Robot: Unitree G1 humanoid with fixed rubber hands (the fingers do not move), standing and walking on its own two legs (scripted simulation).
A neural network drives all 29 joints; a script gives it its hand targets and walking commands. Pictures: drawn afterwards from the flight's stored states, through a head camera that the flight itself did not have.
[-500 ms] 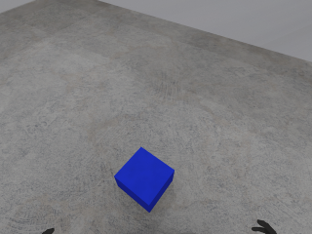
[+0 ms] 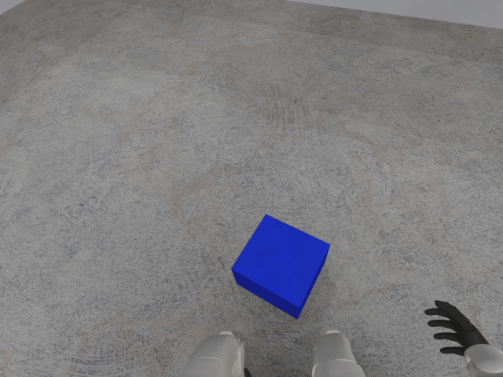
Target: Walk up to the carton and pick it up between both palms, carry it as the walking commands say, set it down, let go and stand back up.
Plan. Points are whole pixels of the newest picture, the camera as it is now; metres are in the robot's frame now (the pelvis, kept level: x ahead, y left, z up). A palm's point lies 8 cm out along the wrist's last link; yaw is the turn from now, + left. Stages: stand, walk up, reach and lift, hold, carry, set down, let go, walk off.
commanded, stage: walk up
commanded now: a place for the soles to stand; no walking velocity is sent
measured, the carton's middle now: (281, 265) +0.51 -0.03 -0.63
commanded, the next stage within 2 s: none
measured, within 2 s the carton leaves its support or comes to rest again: neither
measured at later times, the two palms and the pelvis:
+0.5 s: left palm out of the picture +0.21 +0.51 -0.07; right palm out of the picture +0.09 -0.19 -0.11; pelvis +0.05 +0.18 -0.03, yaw -13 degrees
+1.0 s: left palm (7, 286) +0.27 +0.52 -0.11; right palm out of the picture -0.01 -0.11 -0.06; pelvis +0.09 +0.25 +0.01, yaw -27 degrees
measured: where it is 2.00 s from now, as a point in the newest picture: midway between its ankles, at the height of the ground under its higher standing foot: outside the picture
